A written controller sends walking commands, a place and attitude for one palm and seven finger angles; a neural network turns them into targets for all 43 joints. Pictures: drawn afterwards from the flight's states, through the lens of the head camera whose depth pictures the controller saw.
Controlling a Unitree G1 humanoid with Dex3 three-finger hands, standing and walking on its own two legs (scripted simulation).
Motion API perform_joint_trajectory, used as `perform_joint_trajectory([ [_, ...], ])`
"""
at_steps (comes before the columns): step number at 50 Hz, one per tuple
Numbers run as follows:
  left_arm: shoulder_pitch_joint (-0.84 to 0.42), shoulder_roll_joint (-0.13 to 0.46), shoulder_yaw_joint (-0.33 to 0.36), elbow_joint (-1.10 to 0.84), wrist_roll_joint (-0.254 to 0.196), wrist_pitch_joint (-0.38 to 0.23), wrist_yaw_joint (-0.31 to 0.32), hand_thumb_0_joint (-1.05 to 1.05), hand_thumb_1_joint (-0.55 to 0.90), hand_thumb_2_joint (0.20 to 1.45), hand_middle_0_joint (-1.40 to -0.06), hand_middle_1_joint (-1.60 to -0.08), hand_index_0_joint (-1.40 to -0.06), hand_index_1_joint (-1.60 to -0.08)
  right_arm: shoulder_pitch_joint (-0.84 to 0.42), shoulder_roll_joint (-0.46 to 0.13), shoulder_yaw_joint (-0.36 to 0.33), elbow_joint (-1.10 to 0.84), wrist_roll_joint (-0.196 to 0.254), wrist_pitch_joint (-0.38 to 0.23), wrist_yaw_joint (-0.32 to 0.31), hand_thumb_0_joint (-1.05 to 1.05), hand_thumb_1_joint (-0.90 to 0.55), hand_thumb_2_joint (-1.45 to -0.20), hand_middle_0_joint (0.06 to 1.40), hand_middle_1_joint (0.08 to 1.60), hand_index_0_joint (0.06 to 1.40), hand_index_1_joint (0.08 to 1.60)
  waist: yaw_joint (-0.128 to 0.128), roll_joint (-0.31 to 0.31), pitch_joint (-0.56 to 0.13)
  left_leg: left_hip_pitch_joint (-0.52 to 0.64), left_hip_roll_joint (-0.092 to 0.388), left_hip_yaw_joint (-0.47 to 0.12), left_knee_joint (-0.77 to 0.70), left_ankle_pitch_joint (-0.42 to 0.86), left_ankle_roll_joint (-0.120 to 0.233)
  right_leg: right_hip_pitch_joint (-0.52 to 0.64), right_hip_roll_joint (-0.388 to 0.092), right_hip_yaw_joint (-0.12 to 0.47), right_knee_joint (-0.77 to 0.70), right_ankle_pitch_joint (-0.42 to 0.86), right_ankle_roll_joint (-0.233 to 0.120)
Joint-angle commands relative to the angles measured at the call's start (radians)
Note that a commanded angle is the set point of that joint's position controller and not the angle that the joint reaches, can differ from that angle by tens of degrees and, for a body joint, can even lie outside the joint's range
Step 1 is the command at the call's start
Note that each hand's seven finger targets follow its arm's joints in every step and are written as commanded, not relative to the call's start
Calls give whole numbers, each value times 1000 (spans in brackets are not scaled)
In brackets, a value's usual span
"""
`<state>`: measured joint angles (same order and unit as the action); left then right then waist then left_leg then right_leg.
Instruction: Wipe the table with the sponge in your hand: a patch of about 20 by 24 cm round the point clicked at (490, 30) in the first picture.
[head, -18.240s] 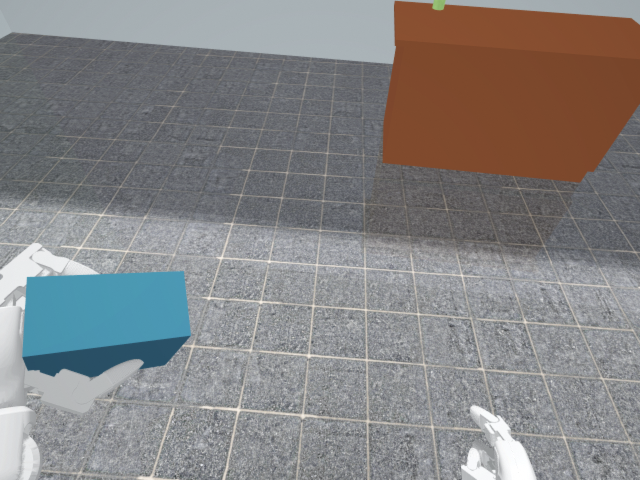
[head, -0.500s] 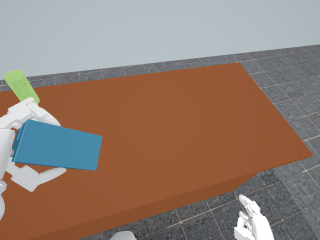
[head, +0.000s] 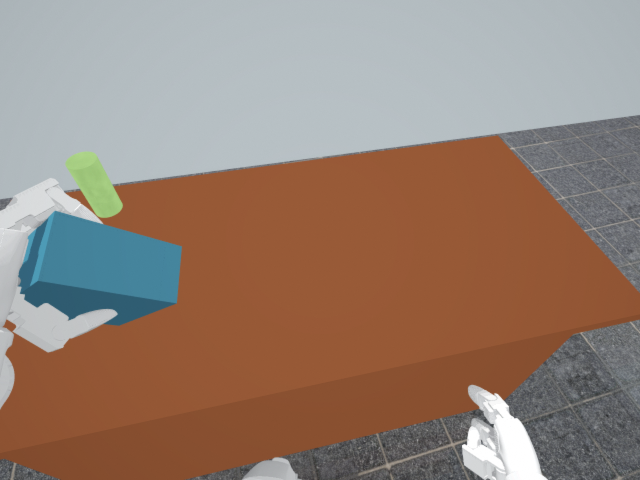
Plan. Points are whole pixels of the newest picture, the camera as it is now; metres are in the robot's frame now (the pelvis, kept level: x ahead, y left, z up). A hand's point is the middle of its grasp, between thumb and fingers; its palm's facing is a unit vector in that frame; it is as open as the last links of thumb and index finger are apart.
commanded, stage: turn the palm down, sponge in hand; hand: left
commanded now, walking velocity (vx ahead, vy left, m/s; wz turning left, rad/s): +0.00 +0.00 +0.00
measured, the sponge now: (112, 281) +0.26 +0.26 +0.15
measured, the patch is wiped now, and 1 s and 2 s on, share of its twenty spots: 0.00 0.00 0.00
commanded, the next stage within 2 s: move the sponge above the wiping area in 1.66 s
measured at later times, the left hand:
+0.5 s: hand (104, 279) +0.27 +0.28 +0.13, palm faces +0.11 -0.38 -0.92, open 10.4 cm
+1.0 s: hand (108, 294) +0.27 +0.29 +0.10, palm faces -0.03 -0.24 -0.97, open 10.4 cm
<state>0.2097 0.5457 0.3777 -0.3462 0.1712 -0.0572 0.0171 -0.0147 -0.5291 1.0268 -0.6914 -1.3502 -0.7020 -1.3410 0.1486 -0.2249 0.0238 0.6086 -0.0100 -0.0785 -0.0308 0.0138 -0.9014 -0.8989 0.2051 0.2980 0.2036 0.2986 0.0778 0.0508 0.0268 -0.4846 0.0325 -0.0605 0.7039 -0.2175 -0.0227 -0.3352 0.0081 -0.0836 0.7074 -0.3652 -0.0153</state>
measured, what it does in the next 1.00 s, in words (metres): stands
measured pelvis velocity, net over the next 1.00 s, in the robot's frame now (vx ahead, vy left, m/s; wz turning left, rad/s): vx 0.04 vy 0.03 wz -0.06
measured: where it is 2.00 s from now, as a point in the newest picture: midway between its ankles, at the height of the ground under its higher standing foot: outside the picture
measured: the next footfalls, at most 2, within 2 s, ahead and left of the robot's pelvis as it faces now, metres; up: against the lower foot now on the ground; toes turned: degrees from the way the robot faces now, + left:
none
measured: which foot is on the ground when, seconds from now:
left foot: down 0.00-1.00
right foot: down 0.00-1.00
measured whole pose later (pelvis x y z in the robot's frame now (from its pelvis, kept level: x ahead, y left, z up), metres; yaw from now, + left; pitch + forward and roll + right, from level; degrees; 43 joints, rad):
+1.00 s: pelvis +0.04 +0.03 +0.02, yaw -4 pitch -1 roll -1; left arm 0.30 0.55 0.02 -0.33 0.71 0.32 -0.02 -0.01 -0.53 1.03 -0.70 -1.33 -0.71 -1.32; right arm 0.09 -0.26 0.02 0.59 0.05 0.06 -0.09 0.01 -0.90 -0.90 0.20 0.30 0.16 0.28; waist 0.09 0.09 0.01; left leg -0.35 0.00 0.00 0.58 -0.22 0.02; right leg -0.22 -0.02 0.00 0.55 -0.33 0.02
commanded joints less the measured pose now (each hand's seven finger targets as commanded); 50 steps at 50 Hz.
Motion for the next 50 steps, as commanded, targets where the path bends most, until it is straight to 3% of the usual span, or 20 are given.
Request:
perform_joint_trajectory([
  [1,-145,230,-19,-52,21,116,-87,0,100,1300,-1200,-1600,-1200,-1600,-116,-143,-40,-202,30,-25,-50,0,-900,-900,200,300,200,300,-40,3,-109,154,-38,58,-146,-247,37,-111,-14,37,-228,-125,17],
  [3,-159,293,14,-66,45,120,-116,0,100,1300,-1200,-1600,-1200,-1600,-148,-137,-33,-220,45,-27,-64,0,-900,-900,200,300,200,300,-30,-42,-87,165,-47,69,-124,-220,43,-124,-13,72,-258,-188,18],
  [4,-190,266,-11,-105,57,98,-126,0,100,1300,-1200,-1600,-1200,-1600,-149,-127,-33,-231,35,-28,-65,0,-900,-900,200,300,200,300,-33,-63,-107,172,-47,62,-105,-189,45,-120,-16,75,-253,-181,18],
  [6,-182,322,69,-158,62,28,-120,0,100,1300,-1200,-1600,-1200,-1600,-140,-128,-43,-226,20,-30,-71,0,-900,-900,200,300,200,300,-26,-88,-144,181,-40,48,-71,-136,45,-114,-20,90,-245,-162,20],
  [8,-199,403,170,-237,66,-49,-80,0,100,1300,-1200,-1600,-1200,-1600,-160,-118,-48,-214,17,-38,-72,0,-900,-900,200,300,200,300,-7,-27,-152,194,-46,51,-37,-120,38,-127,-16,119,-251,-188,9],
  [9,-194,350,147,-235,66,-77,-60,0,100,1300,-1200,-1600,-1200,-1600,-161,-104,-51,-217,8,-41,-67,0,-900,-900,200,300,200,300,-7,-8,-178,184,-46,46,-16,-107,35,-117,-26,127,-246,-186,3],
  [11,-116,356,191,-212,74,-107,-11,0,100,1300,-1200,-1600,-1200,-1600,-135,-115,-67,-206,0,-41,-62,0,-900,-900,200,300,200,300,-2,23,-175,168,-39,36,14,-91,28,-131,-39,159,-244,-189,-2],
  [13,-59,391,234,-158,107,-71,40,0,100,1300,-1200,-1600,-1200,-1600,-132,-127,-78,-191,9,-31,-50,0,-900,-900,200,300,200,300,17,104,-157,151,-43,39,21,-77,23,-128,-40,196,-234,-145,-18],
  [14,-35,315,161,-139,117,-38,53,0,100,1300,-1200,-1600,-1200,-1600,-128,-125,-77,-201,10,-17,-42,0,-900,-900,200,300,200,300,10,98,-158,127,-35,39,15,-72,20,-110,-51,184,-215,-107,-17],
  [20,72,312,60,-117,205,180,28,0,100,1300,-1200,-1600,-1200,-1600,-101,-155,-69,-245,32,47,-62,0,-900,-900,200,300,200,300,7,-57,-161,150,-25,53,-45,40,48,-35,-33,129,-160,201,9],
  [23,53,316,30,-231,240,174,-10,0,100,1300,-1200,-1600,-1200,-1600,-149,-142,-57,-263,42,35,-71,0,-900,-900,200,300,200,300,-1,-59,-194,211,-35,60,-40,112,58,-17,-25,126,-156,334,15],
  [26,63,288,5,-336,265,96,-16,0,100,1300,-1200,-1600,-1200,-1600,-118,-136,-65,-257,26,21,-74,0,-900,-900,200,300,200,300,-18,-39,-274,272,-33,56,-24,196,62,2,-28,102,-144,438,19],
  [30,89,326,64,-337,372,61,80,0,100,1300,-1200,-1600,-1200,-1600,-97,-132,-71,-227,4,32,-61,0,-900,-900,200,300,200,300,-12,45,-287,297,-23,38,-19,272,51,-15,-20,103,-139,445,-5],
  [33,89,335,109,-264,421,130,156,0,100,1300,-1200,-1600,-1200,-1600,-137,-138,-75,-204,19,64,-43,0,-900,-900,200,300,200,300,18,93,-264,267,-16,32,-52,291,31,1,-7,108,-136,412,-28],
  [34,59,264,47,-247,423,162,166,0,100,1300,-1200,-1600,-1200,-1600,-135,-131,-71,-204,20,76,-37,0,-900,-900,200,300,200,300,11,90,-292,262,-8,37,-65,303,28,18,-14,74,-133,403,-24],
  [38,21,266,3,-147,443,315,153,0,100,1300,-1200,-1600,-1200,-1600,-216,-139,-60,-202,50,111,-39,0,-900,-900,200,300,200,300,25,82,-220,252,-3,25,-130,246,19,24,-3,82,-170,308,-28],
  [42,8,200,-186,-163,486,400,47,0,100,1300,-1200,-1600,-1200,-1600,-240,-137,-41,-229,64,106,-44,0,-900,-900,200,300,200,300,10,25,-223,292,-2,2,-188,185,37,52,-11,67,-214,236,-18],
  [44,-34,156,-263,-190,508,397,0,0,100,1300,-1200,-1600,-1200,-1600,-261,-125,-24,-240,69,91,-46,0,-900,-900,200,300,200,300,0,31,-198,298,-7,-10,-213,104,47,45,-1,61,-237,176,-23],
  [46,-77,206,-249,-229,556,359,-16,0,100,1300,-1200,-1600,-1200,-1600,-252,-124,-23,-228,60,78,-48,0,-900,-900,200,300,200,300,4,27,-218,319,-9,-25,-234,85,52,47,-3,76,-245,153,-22],
  [50,-144,324,-128,-266,668,275,52,0,100,1300,-1200,-1600,-1200,-1600,-246,-113,-18,-196,28,65,-52,0,-900,-900,200,300,200,300,33,110,-254,351,-6,-54,-257,66,47,78,11,94,-248,139,-42],
])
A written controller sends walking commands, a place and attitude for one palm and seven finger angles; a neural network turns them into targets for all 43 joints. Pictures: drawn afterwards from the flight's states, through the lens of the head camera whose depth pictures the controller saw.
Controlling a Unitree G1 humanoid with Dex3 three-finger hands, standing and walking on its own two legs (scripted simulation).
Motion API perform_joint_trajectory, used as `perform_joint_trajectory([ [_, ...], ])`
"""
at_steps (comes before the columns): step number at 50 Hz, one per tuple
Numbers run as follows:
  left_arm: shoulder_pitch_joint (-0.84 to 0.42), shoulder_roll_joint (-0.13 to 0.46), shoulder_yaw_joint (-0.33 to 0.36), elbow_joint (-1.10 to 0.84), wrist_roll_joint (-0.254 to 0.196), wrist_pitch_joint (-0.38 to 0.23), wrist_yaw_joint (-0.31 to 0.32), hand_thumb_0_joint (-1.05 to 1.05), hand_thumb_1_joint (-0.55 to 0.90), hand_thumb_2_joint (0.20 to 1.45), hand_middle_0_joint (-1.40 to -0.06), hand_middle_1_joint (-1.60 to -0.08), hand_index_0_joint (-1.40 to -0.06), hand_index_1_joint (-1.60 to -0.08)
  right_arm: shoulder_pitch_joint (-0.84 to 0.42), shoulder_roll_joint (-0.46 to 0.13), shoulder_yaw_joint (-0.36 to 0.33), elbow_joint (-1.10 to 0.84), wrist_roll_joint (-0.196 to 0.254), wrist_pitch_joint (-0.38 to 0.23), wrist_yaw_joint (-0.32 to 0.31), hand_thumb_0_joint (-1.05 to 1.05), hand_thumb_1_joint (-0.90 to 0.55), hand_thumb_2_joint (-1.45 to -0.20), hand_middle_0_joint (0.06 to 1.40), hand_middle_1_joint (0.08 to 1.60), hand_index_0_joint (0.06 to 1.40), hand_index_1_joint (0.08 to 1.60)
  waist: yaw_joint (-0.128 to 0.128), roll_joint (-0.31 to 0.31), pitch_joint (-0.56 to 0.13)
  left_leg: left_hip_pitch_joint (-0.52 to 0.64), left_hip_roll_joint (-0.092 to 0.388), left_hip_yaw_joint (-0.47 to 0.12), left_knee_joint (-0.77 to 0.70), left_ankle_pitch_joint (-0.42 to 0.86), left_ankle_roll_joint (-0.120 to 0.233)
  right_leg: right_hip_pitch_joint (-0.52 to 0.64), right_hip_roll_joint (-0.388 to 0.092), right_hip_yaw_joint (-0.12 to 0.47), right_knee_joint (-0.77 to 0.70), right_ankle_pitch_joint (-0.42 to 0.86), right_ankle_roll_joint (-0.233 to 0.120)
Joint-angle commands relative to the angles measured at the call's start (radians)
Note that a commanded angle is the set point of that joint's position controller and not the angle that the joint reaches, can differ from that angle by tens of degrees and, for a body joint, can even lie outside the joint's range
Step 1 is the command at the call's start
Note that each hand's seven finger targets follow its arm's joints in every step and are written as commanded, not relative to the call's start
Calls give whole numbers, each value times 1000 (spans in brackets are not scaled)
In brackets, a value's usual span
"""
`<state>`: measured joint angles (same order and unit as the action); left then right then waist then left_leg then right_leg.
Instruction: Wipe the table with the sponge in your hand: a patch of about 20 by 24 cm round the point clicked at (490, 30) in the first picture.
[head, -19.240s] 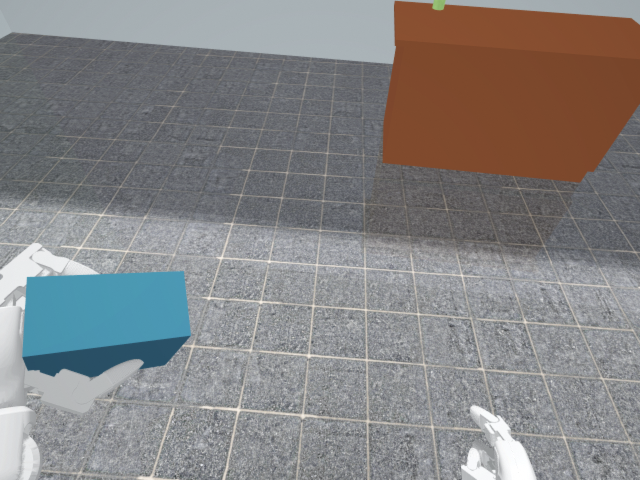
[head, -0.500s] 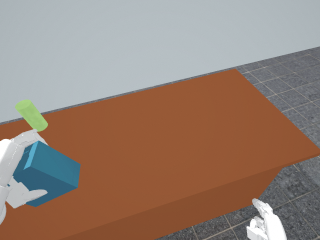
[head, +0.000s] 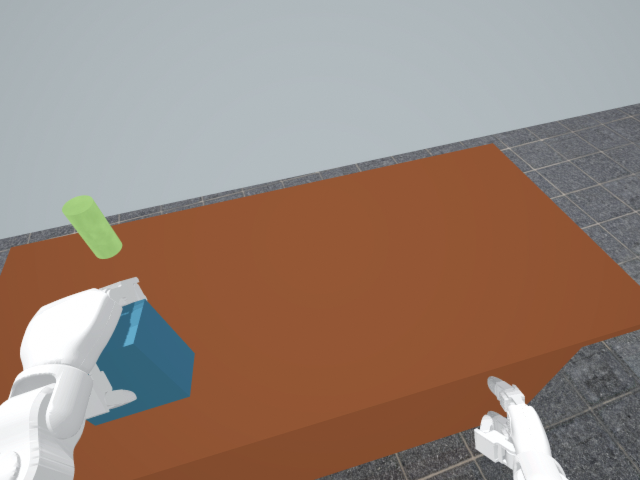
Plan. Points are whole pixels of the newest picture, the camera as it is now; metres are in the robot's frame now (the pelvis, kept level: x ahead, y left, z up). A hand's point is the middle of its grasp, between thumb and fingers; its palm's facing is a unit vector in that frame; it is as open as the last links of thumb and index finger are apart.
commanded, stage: turn the palm down, sponge in hand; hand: left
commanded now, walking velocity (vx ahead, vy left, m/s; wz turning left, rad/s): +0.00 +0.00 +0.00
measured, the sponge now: (128, 372) +0.21 +0.27 +0.04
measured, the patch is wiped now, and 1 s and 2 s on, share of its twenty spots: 0.00 0.00 0.00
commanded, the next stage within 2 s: move the sponge above the wiping area in 0.66 s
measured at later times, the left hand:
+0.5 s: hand (127, 365) +0.20 +0.24 +0.09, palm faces -0.04 -0.07 -1.00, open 10.4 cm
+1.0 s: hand (121, 326) +0.24 +0.26 +0.10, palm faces +0.09 -0.06 -0.99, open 10.4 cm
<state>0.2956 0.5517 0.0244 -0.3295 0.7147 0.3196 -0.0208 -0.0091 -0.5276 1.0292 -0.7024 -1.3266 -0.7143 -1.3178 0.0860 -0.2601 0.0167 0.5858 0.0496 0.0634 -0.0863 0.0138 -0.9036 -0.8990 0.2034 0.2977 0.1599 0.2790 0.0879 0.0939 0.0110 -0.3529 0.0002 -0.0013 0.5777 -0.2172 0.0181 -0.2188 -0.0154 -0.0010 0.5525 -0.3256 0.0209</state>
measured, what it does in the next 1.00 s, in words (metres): stands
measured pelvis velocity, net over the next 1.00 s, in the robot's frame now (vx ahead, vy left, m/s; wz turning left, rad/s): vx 0.00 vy -0.01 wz -0.03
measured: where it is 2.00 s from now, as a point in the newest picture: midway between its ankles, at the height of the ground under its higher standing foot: outside the picture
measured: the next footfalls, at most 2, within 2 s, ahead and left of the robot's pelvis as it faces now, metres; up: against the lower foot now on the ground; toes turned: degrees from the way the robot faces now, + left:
none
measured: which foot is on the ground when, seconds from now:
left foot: down 0.00-1.00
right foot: down 0.00-1.00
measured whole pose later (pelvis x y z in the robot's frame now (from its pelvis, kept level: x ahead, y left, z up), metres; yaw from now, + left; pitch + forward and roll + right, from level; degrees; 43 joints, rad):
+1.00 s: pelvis +0.00 -0.01 +0.01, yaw -2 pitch -4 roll -1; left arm 0.19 0.50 -0.02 -0.18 0.91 0.26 0.10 0.00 -0.52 1.03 -0.71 -1.31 -0.72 -1.30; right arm 0.05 -0.24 0.02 0.69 0.02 0.03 -0.06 0.01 -0.90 -0.90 0.20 0.30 0.27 0.34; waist 0.12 0.10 0.03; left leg -0.23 0.03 0.01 0.46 -0.17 -0.01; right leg -0.11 0.01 0.02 0.44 -0.27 0.00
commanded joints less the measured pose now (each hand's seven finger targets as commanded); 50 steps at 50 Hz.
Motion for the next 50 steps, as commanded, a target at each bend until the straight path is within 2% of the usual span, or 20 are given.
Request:
perform_joint_trajectory([
  [1,-229,306,234,-250,138,-110,114,0,100,1300,-1200,-1600,-1200,-1600,-192,-78,-12,-159,-38,-72,3,0,-900,-900,200,300,200,300,27,78,-240,228,24,-117,-129,81,1,-42,33,18,-102,96,-82],
  [3,-251,366,319,-224,162,-103,167,0,100,1300,-1200,-1600,-1200,-1600,-214,-87,-19,-133,-36,-66,3,0,-900,-900,200,300,200,300,45,111,-230,238,26,-128,-134,79,-7,-31,47,58,-113,98,-101],
  [4,-266,271,244,-198,159,-90,182,0,100,1300,-1200,-1600,-1200,-1600,-212,-72,-19,-137,-35,-63,6,0,-900,-900,200,300,200,300,34,104,-246,239,27,-112,-133,83,-7,-30,38,24,-116,96,-93],
  [8,-257,230,229,-42,133,10,201,0,100,1300,-1200,-1600,-1200,-1600,-284,-85,-23,-100,-9,-57,13,0,-900,-900,200,300,200,300,47,54,-165,217,15,-99,-167,38,-21,-35,39,56,-155,69,-93],
  [9,-266,143,129,-5,129,38,176,0,100,1300,-1200,-1600,-1200,-1600,-286,-83,-18,-102,-5,-55,15,0,-900,-900,200,300,200,300,27,14,-158,200,16,-89,-179,5,-19,-34,31,23,-159,59,-79],
  [14,-303,62,-52,-3,139,90,53,0,100,1300,-1200,-1600,-1200,-1600,-336,-85,-6,-126,12,-80,10,0,-900,-900,200,300,200,300,12,-36,-112,186,-14,-83,-208,-74,6,-10,26,38,-181,26,-74],
  [18,-393,261,84,-132,211,17,18,0,100,1300,-1200,-1600,-1200,-1600,-336,-87,-4,-115,-16,-97,4,0,-900,-900,200,300,200,300,33,-31,-176,237,-33,-78,-182,-17,21,19,32,105,-197,14,-82],
  [19,-380,247,79,-139,224,-10,24,0,100,1300,-1200,-1600,-1200,-1600,-310,-75,-4,-119,-24,-101,1,0,-900,-900,200,300,200,300,33,-19,-199,243,-34,-72,-168,5,24,28,27,72,-194,22,-81],
  [23,-377,376,273,-153,253,-94,124,0,100,1300,-1200,-1600,-1200,-1600,-303,-80,-17,-83,-43,-96,-5,0,-900,-900,200,300,200,300,65,40,-182,294,-28,-90,-151,61,7,6,39,147,-229,33,-110],
  [24,-379,267,198,-137,240,-98,145,0,100,1300,-1200,-1600,-1200,-1600,-293,-65,-15,-87,-42,-96,-3,0,-900,-900,200,300,200,300,47,56,-197,298,-23,-82,-151,73,4,9,33,111,-221,45,-106],
  [28,-336,207,205,12,172,-23,183,0,100,1300,-1200,-1600,-1200,-1600,-323,-82,-28,-53,-18,-85,7,0,-900,-900,200,300,200,300,48,-8,-115,271,-12,-72,-170,62,-14,-21,32,133,-245,53,-101],
  [29,-330,137,134,36,159,2,170,0,100,1300,-1200,-1600,-1200,-1600,-324,-81,-27,-59,-13,-84,10,0,-900,-900,200,300,200,300,36,-19,-128,262,-8,-58,-174,52,-11,-12,23,98,-240,55,-87],
  [34,-313,52,-45,48,149,94,50,0,100,1300,-1200,-1600,-1200,-1600,-349,-91,-12,-94,3,-92,11,0,-900,-900,200,300,200,300,14,-48,-91,231,-24,-51,-196,34,8,7,19,80,-234,72,-75],
  [38,-371,221,64,-90,206,36,7,0,100,1300,-1200,-1600,-1200,-1600,-348,-92,-8,-105,-16,-102,11,0,-900,-900,200,300,200,300,36,-26,-167,276,-37,-59,-173,87,20,34,24,113,-220,97,-82],
  [39,-376,202,48,-102,221,9,9,0,100,1300,-1200,-1600,-1200,-1600,-317,-82,-9,-110,-24,-105,8,0,-900,-900,200,300,200,300,30,-17,-192,280,-37,-55,-162,108,25,42,25,77,-210,117,-81],
  [41,-382,255,127,-106,245,-52,47,0,100,1300,-1200,-1600,-1200,-1600,-291,-80,-13,-98,-40,-109,8,0,-900,-900,200,300,200,300,41,-36,-224,317,-33,-63,-146,166,20,38,25,97,-218,157,-88],
  [43,-383,334,235,-119,256,-84,106,0,100,1300,-1200,-1600,-1200,-1600,-285,-89,-23,-79,-46,-101,3,0,-900,-900,200,300,200,300,62,27,-220,328,-25,-74,-146,171,10,38,39,131,-220,156,-108],
  [44,-373,236,173,-110,252,-90,131,0,100,1300,-1200,-1600,-1200,-1600,-271,-73,-23,-86,-45,-101,6,0,-900,-900,200,300,200,300,48,31,-235,327,-18,-69,-144,188,8,37,35,90,-208,166,-104],
  [48,-296,197,199,-18,214,-25,199,0,100,1300,-1200,-1600,-1200,-1600,-297,-90,-39,-66,-29,-87,23,0,-900,-900,200,300,200,300,65,38,-192,303,-3,-72,-161,190,-9,19,39,107,-204,175,-110],
  [50,-231,108,113,31,191,32,185,0,100,1300,-1200,-1600,-1200,-1600,-307,-87,-35,-72,-17,-82,38,0,-900,-900,200,300,200,300,53,-10,-177,271,-1,-65,-167,184,-14,22,29,70,-198,180,-93],
])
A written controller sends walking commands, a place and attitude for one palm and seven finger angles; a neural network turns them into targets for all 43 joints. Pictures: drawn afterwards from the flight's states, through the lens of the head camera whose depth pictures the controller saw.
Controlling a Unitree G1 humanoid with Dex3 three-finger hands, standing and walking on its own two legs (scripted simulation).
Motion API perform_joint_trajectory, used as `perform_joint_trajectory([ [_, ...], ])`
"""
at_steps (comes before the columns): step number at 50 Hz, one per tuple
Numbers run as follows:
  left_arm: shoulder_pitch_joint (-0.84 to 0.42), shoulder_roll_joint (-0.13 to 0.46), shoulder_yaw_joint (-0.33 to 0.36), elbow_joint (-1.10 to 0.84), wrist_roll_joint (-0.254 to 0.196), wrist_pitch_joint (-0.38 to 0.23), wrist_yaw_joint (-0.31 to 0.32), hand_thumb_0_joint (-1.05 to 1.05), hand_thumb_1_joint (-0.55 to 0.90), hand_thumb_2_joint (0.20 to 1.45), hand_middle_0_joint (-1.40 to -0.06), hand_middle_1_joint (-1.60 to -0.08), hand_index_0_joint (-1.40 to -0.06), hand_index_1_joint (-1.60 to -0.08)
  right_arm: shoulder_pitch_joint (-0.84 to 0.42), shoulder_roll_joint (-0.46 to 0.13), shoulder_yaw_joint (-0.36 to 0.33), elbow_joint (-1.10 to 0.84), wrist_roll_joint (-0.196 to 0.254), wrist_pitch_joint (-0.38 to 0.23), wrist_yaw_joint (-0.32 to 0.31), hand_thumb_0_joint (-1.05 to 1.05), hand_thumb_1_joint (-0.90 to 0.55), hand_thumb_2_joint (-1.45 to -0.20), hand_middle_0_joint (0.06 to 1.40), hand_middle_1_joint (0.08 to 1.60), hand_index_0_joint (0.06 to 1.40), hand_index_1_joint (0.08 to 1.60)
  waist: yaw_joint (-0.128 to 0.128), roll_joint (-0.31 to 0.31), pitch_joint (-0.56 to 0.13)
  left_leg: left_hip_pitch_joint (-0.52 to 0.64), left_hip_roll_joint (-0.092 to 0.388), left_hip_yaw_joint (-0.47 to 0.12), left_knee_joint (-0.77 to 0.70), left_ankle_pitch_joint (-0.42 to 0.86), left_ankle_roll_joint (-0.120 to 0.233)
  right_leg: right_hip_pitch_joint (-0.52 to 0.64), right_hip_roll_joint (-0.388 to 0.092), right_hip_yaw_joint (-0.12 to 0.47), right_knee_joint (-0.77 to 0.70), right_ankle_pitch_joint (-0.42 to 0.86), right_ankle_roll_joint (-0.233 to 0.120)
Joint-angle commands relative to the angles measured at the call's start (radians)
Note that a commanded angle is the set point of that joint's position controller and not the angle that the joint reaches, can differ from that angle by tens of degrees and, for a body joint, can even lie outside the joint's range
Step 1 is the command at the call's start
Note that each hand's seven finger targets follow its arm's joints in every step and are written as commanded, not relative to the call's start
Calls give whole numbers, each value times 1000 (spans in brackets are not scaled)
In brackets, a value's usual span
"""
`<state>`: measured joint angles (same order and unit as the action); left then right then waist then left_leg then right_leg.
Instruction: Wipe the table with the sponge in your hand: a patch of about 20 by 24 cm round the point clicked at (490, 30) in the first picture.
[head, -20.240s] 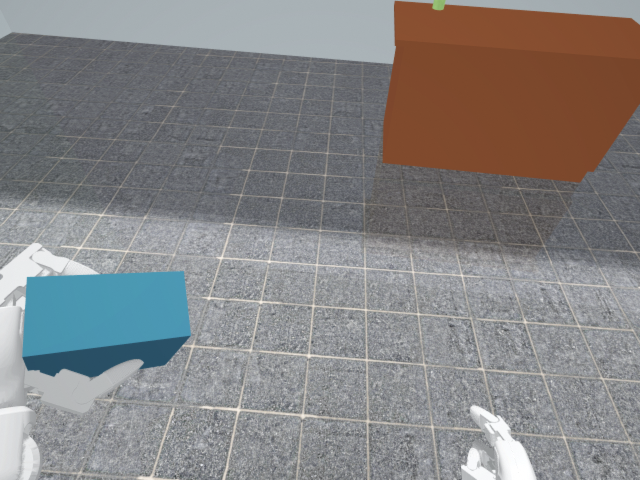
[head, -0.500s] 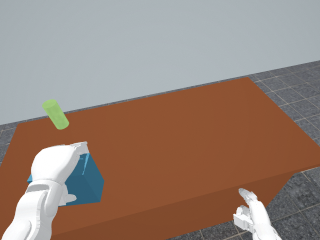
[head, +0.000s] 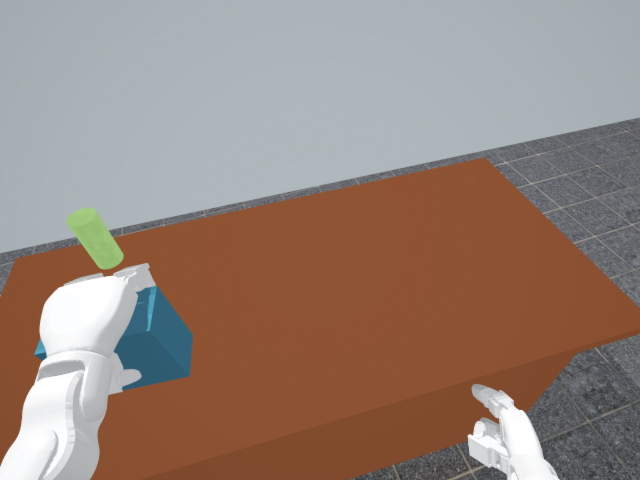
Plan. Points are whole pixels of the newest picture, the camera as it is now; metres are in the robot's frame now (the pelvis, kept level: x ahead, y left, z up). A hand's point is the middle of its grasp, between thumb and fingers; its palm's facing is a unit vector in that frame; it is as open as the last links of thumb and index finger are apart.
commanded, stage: move the sponge above the wiping area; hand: left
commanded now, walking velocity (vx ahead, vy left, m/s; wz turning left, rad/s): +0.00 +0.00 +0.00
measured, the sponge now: (131, 350) +0.23 +0.29 +0.05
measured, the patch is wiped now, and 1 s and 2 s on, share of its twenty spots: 0.00 0.00 0.00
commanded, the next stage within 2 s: none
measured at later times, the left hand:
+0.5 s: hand (112, 339) +0.22 +0.30 +0.08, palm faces +0.10 -0.07 -0.99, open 10.4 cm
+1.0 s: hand (129, 355) +0.23 +0.30 +0.03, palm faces -0.08 -0.13 -0.99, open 10.4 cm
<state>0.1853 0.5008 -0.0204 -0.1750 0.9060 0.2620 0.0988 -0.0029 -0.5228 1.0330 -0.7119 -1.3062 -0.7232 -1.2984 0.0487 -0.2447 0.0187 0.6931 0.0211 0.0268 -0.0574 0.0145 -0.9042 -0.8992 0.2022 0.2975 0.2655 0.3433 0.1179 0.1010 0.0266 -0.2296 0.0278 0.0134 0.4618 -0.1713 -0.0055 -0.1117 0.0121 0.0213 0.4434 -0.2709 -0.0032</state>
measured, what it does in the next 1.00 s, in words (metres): stands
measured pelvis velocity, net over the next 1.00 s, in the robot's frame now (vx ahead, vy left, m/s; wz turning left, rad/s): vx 0.01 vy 0.00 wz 0.02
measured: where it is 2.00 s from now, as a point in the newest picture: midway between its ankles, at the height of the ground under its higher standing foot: outside the picture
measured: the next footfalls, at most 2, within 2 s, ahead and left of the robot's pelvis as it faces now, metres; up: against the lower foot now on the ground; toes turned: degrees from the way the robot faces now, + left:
none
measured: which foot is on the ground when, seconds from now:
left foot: down 0.00-1.00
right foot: down 0.00-1.00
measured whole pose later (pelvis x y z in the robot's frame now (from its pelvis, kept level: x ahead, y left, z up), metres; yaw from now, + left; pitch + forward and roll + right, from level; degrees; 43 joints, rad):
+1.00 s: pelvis +0.01 +0.00 +0.00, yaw +1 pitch -2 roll +0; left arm 0.11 0.42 -0.07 0.08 0.92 0.42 0.09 0.00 -0.52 1.03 -0.72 -1.30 -0.73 -1.29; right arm 0.04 -0.25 0.02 0.71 0.05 0.05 -0.04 0.01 -0.90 -0.90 0.20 0.30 0.26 0.34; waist 0.09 0.08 0.00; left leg -0.25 0.02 0.00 0.46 -0.18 0.00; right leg -0.14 0.00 0.01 0.45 -0.29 0.00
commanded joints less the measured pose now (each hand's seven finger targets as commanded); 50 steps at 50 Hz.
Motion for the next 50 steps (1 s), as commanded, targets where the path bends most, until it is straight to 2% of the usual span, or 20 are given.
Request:
perform_joint_trajectory([
  [1,-115,116,109,-127,-13,115,47,0,100,1300,-1200,-1600,-1200,-1600,-285,-104,-35,-186,17,-45,12,0,-900,-900,200,300,200,300,17,-26,-190,144,-28,-74,-59,136,12,-78,-3,41,-87,138,-61],
  [4,-108,49,-14,-141,-19,171,-23,0,100,1300,-1200,-1600,-1200,-1600,-297,-105,-28,-208,31,-39,13,0,-900,-900,200,300,200,300,-6,-24,-149,125,-33,-74,-80,91,24,-76,0,25,-90,116,-60],
  [7,-170,107,-26,-202,23,152,-66,0,100,1300,-1200,-1600,-1200,-1600,-286,-104,-22,-214,21,-43,13,0,-900,-900,200,300,200,300,-9,-33,-184,143,-43,-84,-73,100,37,-71,0,39,-86,113,-59],
  [11,-250,197,56,-279,81,42,-27,0,100,1300,-1200,-1600,-1200,-1600,-243,-92,-22,-212,-9,-58,2,0,-900,-900,200,300,200,300,1,-1,-235,190,-41,-100,-50,113,43,-83,11,44,-82,101,-69],
  [13,-273,307,184,-283,104,-1,32,0,100,1300,-1200,-1600,-1200,-1600,-235,-104,-32,-189,-18,-56,-8,0,-900,-900,200,300,200,300,20,38,-243,203,-31,-116,-49,95,36,-86,27,79,-81,86,-86],
  [14,-277,216,123,-258,105,-8,56,0,100,1300,-1200,-1600,-1200,-1600,-224,-86,-29,-194,-18,-56,-10,0,-900,-900,200,300,200,300,9,43,-250,197,-32,-105,-44,103,35,-94,22,46,-76,84,-83],
  [18,-259,206,168,-125,72,44,130,0,100,1300,-1200,-1600,-1200,-1600,-259,-100,-42,-163,3,-43,-7,0,-900,-900,200,300,200,300,20,23,-199,178,-28,-102,-61,64,16,-125,24,84,-91,51,-91],
  [19,-264,124,99,-81,50,71,126,0,100,1300,-1200,-1600,-1200,-1600,-263,-92,-39,-163,13,-41,-5,0,-900,-900,200,300,200,300,6,-5,-201,160,-26,-86,-65,46,15,-121,17,46,-91,44,-77],
  [23,-252,93,30,16,19,170,56,0,100,1300,-1200,-1600,-1200,-1600,-321,-105,-28,-159,35,-29,-9,0,-900,-900,200,300,200,300,1,-38,-131,123,-43,-77,-99,-17,13,-117,10,65,-112,7,-67],
  [24,-254,35,-48,7,13,180,27,0,100,1300,-1200,-1600,-1200,-1600,-312,-100,-25,-176,38,-29,-8,0,-900,-900,200,300,200,300,-11,-42,-140,114,-46,-71,-100,-35,21,-107,5,37,-110,0,-60],
  [29,-390,113,-51,-23,56,123,-54,0,100,1300,-1200,-1600,-1200,-1600,-275,-100,-17,-183,23,-42,-22,0,-900,-900,200,300,200,300,-29,-56,-159,124,-65,-71,-77,-65,46,-117,12,41,-116,-33,-60],
  [32,-462,208,49,-31,100,18,-22,0,100,1300,-1200,-1600,-1200,-1600,-242,-94,-23,-166,1,-59,-32,0,-900,-900,200,300,200,300,-14,-58,-202,163,-66,-76,-52,-20,45,-129,15,66,-120,-16,-66],
  [33,-488,288,128,-68,108,-14,6,0,100,1300,-1200,-1600,-1200,-1600,-233,-102,-29,-161,-4,-62,-39,0,-900,-900,200,300,200,300,-1,-6,-223,178,-63,-82,-53,-20,42,-123,24,91,-113,-12,-77],
  [37,-409,209,142,-26,112,-51,107,0,100,1300,-1200,-1600,-1200,-1600,-220,-95,-46,-149,-12,-69,-29,0,-900,-900,200,300,200,300,8,25,-269,195,-49,-79,-21,108,26,-131,21,72,-88,91,-88],
  [38,-376,237,186,-17,104,-30,126,0,100,1300,-1200,-1600,-1200,-1600,-223,-103,-49,-145,-9,-64,-26,0,-900,-900,200,300,200,300,20,27,-262,191,-48,-86,-28,109,25,-126,26,90,-88,89,-94],
  [39,-351,146,116,4,85,-7,131,0,100,1300,-1200,-1600,-1200,-1600,-227,-94,-48,-150,0,-62,-20,0,-900,-900,200,300,200,300,6,14,-266,176,-42,-73,-28,114,24,-119,19,56,-83,102,-83],
  [43,-200,119,108,129,36,117,98,0,100,1300,-1200,-1600,-1200,-1600,-265,-116,-50,-137,26,-37,-2,0,-900,-900,200,300,200,300,15,-75,-192,122,-44,-64,-45,111,17,-98,10,66,-89,137,-71],
  [44,-185,47,26,114,24,139,70,0,100,1300,-1200,-1600,-1200,-1600,-261,-110,-44,-157,31,-33,3,0,-900,-900,200,300,200,300,2,-94,-207,112,-41,-57,-47,115,23,-79,4,28,-80,157,-60],
  [47,-196,62,-23,78,32,165,3,0,100,1300,-1200,-1600,-1200,-1600,-270,-115,-36,-175,34,-28,7,0,-900,-900,200,300,200,300,-15,-107,-182,116,-52,-61,-36,127,36,-83,-1,40,-80,191,-55],
  [50,-281,134,8,-10,56,91,-24,0,100,1300,-1200,-1600,-1200,-1600,-233,-108,-36,-186,18,-41,-4,0,-900,-900,200,300,200,300,-25,-64,-210,145,-59,-64,-14,121,51,-96,4,41,-85,179,-58],
])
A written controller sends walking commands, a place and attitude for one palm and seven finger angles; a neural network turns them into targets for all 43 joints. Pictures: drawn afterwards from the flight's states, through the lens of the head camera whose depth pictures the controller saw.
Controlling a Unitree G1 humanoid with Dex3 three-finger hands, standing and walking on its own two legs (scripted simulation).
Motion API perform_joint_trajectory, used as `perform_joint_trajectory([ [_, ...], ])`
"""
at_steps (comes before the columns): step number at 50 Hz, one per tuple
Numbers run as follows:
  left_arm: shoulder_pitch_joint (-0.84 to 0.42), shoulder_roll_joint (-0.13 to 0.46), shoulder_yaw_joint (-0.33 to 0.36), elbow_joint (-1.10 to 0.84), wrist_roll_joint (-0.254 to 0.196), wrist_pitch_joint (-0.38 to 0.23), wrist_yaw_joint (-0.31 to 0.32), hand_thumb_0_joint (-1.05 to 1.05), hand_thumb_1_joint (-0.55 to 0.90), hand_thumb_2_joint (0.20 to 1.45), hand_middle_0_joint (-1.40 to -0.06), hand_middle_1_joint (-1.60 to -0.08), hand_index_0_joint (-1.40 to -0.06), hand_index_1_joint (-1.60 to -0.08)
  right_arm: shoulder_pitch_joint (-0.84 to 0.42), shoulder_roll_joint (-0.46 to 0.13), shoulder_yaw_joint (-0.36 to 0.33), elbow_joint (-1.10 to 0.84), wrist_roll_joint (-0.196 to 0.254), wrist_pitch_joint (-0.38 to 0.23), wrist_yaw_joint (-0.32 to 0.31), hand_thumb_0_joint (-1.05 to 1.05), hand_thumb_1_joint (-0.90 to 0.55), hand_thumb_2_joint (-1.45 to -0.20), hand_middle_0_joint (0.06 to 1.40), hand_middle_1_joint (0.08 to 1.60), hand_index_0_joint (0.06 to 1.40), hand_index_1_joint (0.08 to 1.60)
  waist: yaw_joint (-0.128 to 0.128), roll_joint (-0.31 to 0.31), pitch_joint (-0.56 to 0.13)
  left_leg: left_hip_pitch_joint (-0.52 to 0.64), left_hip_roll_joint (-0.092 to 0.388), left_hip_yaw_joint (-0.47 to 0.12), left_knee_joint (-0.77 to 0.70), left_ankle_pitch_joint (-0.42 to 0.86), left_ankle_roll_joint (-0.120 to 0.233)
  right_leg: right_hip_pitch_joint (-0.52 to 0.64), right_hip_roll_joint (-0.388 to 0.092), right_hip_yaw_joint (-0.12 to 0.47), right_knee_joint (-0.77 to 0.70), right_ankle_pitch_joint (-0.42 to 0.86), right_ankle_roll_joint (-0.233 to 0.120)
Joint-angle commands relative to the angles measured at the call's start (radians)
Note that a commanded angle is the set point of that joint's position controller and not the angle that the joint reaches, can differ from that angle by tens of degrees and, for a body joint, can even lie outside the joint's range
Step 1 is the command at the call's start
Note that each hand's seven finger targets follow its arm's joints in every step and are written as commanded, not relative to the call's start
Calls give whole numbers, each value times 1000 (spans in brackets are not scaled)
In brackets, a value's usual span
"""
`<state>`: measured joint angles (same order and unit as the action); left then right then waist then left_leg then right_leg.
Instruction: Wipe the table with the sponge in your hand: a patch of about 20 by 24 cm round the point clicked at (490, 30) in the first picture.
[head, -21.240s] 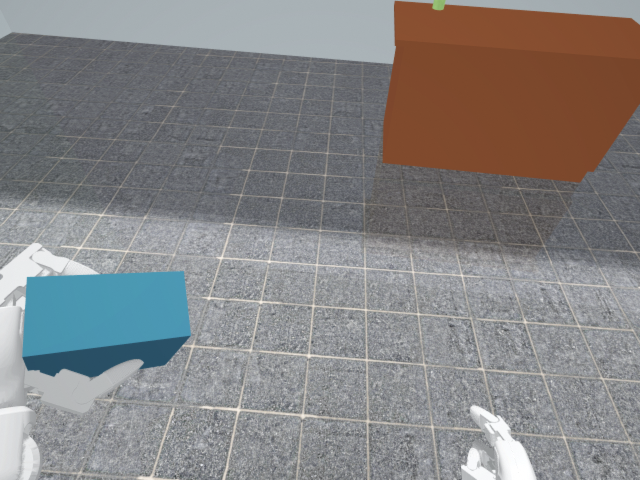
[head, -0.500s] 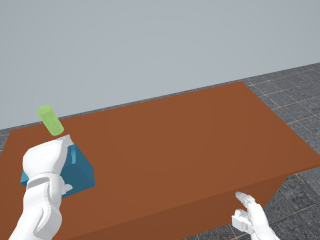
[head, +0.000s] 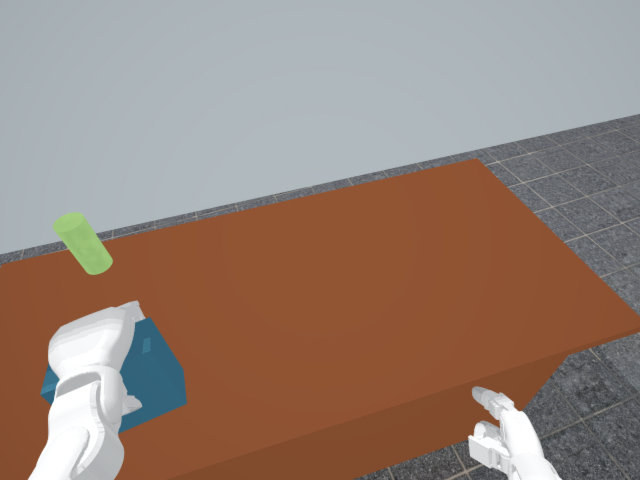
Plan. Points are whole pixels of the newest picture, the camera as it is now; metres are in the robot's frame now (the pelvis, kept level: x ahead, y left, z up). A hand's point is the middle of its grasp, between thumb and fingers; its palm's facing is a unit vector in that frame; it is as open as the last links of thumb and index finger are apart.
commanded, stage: move the sponge above the wiping area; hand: left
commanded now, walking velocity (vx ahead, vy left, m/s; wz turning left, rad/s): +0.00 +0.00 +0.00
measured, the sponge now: (128, 388) +0.21 +0.30 -0.02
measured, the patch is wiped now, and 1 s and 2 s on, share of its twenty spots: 0.00 0.00 0.00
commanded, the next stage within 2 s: none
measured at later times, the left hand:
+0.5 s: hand (135, 389) +0.21 +0.28 +0.00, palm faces -0.16 -0.15 -0.98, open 10.4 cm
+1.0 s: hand (147, 382) +0.22 +0.27 +0.00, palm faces -0.12 -0.13 -0.98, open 10.4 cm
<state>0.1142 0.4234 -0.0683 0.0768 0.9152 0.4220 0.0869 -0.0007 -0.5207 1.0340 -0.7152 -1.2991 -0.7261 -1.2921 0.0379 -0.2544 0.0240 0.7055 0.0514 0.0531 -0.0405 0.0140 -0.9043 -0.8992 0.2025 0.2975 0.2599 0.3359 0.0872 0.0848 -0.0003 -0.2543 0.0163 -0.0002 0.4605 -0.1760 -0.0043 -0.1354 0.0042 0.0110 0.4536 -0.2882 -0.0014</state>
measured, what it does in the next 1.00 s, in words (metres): stands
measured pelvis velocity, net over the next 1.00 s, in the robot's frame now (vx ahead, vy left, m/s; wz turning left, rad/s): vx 0.00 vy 0.01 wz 0.00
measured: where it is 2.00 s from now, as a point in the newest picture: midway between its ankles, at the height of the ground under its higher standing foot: outside the picture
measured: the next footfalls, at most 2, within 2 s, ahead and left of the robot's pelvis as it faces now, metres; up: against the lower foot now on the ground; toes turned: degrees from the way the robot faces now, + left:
none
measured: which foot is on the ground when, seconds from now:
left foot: down 0.00-1.00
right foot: down 0.00-1.00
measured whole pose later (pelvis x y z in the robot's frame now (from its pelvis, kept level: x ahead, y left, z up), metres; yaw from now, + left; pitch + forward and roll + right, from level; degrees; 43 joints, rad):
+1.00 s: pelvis +0.00 +0.01 +0.00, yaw +0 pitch -1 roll -1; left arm 0.16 0.39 -0.11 0.10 0.98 0.20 0.15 0.00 -0.52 1.03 -0.71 -1.30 -0.72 -1.29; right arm 0.05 -0.24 -0.01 0.69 0.02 0.03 -0.05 0.01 -0.90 -0.90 0.20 0.30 0.20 0.30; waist 0.10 0.07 -0.01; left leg -0.31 0.02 -0.01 0.52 -0.20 0.00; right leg -0.18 0.01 0.01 0.49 -0.30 0.00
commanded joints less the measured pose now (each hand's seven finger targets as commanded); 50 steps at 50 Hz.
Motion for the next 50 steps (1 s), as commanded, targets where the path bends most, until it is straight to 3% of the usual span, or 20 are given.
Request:
perform_joint_trajectory([
  [1,-249,228,68,-292,59,-111,-6,0,100,1300,-1200,-1600,-1200,-1600,-214,-97,-43,-194,-22,-75,-23,0,-900,-900,200,300,200,300,3,-36,-205,190,-47,-50,-2,148,52,-79,13,54,-91,216,-61],
  [3,-263,346,184,-364,85,-189,36,0,100,1300,-1200,-1600,-1200,-1600,-188,-103,-53,-183,-44,-84,-35,0,-900,-900,200,300,200,300,20,28,-231,222,-44,-56,16,175,51,-87,25,83,-82,234,-76],
  [6,-222,286,187,-375,114,-261,120,0,100,1300,-1200,-1600,-1200,-1600,-155,-94,-64,-179,-62,-95,-26,0,-900,-900,200,300,200,300,22,82,-273,241,-29,-64,43,249,37,-125,24,59,-53,249,-89],
  [8,-161,327,267,-335,108,-244,175,0,100,1300,-1200,-1600,-1200,-1600,-156,-105,-75,-167,-59,-87,-25,0,-900,-900,200,300,200,300,37,76,-264,226,-22,-70,41,246,29,-126,31,82,-47,251,-98],
  [11,-128,187,170,-203,70,-164,195,0,100,1300,-1200,-1600,-1200,-1600,-180,-99,-76,-158,-33,-75,-13,0,-900,-900,200,300,200,300,21,-3,-224,163,-14,-61,21,192,18,-134,22,43,-50,214,-78],
  [13,-129,191,171,-134,41,-102,180,0,100,1300,-1200,-1600,-1200,-1600,-208,-107,-72,-145,-11,-63,-15,0,-900,-900,200,300,200,300,26,-33,-176,139,-15,-61,-12,130,17,-133,24,49,-62,160,-75],
  [16,-82,88,24,-135,26,-46,113,0,100,1300,-1200,-1600,-1200,-1600,-234,-100,-62,-175,2,-62,-7,0,-900,-900,200,300,200,300,18,-78,-197,130,-24,-53,-23,132,26,-92,13,23,-63,181,-59],
  [21,-200,166,31,-177,65,-104,48,0,100,1300,-1200,-1600,-1200,-1600,-209,-98,-55,-175,-14,-67,-16,0,-900,-900,200,300,200,300,2,-77,-181,137,-38,-64,-13,81,45,-116,18,30,-79,124,-61],
  [23,-269,271,124,-244,90,-168,73,0,100,1300,-1200,-1600,-1200,-1600,-187,-101,-62,-170,-29,-75,-29,0,-900,-900,200,300,200,300,13,-23,-196,164,-36,-68,-4,80,48,-127,29,56,-73,118,-71],
  [24,-284,236,98,-252,105,-196,89,0,100,1300,-1200,-1600,-1200,-1600,-172,-89,-62,-174,-34,-80,-31,0,-900,-900,200,300,200,300,8,12,-220,165,-38,-65,0,81,48,-128,27,27,-64,114,-71],
  [28,-333,307,207,-213,137,-244,190,0,100,1300,-1200,-1600,-1200,-1600,-167,-96,-71,-143,-47,-79,-35,0,-900,-900,200,300,200,300,20,72,-211,179,-34,-73,13,73,31,-184,36,76,-62,85,-90],
  [29,-349,232,149,-208,128,-239,206,0,100,1300,-1200,-1600,-1200,-1600,-166,-85,-71,-147,-42,-82,-34,0,-900,-900,200,300,200,300,7,65,-237,174,-31,-61,16,70,31,-177,32,45,-54,84,-83],
  [33,-341,229,163,-67,81,-154,222,0,100,1300,-1200,-1600,-1200,-1600,-195,-98,-71,-121,-18,-74,-39,0,-900,-900,200,300,200,300,11,7,-211,147,-30,-62,-11,28,23,-172,31,53,-69,54,-77],
  [39,-215,98,1,8,39,-64,89,0,100,1300,-1200,-1600,-1200,-1600,-199,-102,-57,-159,6,-58,-26,0,-900,-900,200,300,200,300,2,-77,-201,101,-37,-51,-25,42,36,-109,20,9,-72,102,-59],
  [43,-228,193,67,-117,63,-138,55,0,100,1300,-1200,-1600,-1200,-1600,-192,-104,-60,-175,-12,-68,-19,0,-900,-900,200,300,200,300,12,-39,-203,127,-40,-64,-6,86,43,-110,24,38,-65,141,-68],
  [44,-248,161,37,-168,70,-169,59,0,100,1300,-1200,-1600,-1200,-1600,-175,-91,-60,-185,-15,-73,-18,0,-900,-900,200,300,200,300,3,-20,-226,139,-39,-59,3,102,49,-111,23,11,-56,156,-66],
  [47,-218,262,156,-239,103,-242,123,0,100,1300,-1200,-1600,-1200,-1600,-166,-93,-73,-179,-40,-80,-15,0,-900,-900,200,300,200,300,26,13,-254,179,-35,-62,32,174,44,-120,25,44,-49,208,-77],
  [48,-215,352,244,-287,115,-248,155,0,100,1300,-1200,-1600,-1200,-1600,-164,-105,-76,-174,-48,-75,-19,0,-900,-900,200,300,200,300,45,47,-265,185,-35,-71,32,185,38,-113,31,70,-45,211,-89],
  [49,-208,264,184,-308,121,-249,178,0,100,1300,-1200,-1600,-1200,-1600,-162,-87,-72,-185,-49,-75,-17,0,-900,-900,200,300,200,300,32,57,-288,180,-33,-63,36,195,35,-111,25,40,-32,208,-84],
  [50,-195,270,202,-290,126,-241,205,0,100,1300,-1200,-1600,-1200,-1600,-168,-90,-78,-180,-49,-76,-14,0,-900,-900,200,300,200,300,35,54,-270,185,-28,-65,43,203,30,-133,30,55,-37,202,-90],
])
